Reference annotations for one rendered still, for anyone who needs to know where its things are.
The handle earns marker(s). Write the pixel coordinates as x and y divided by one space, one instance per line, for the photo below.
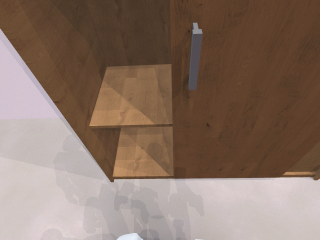
196 43

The wardrobe door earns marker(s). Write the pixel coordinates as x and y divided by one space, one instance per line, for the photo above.
310 162
256 108

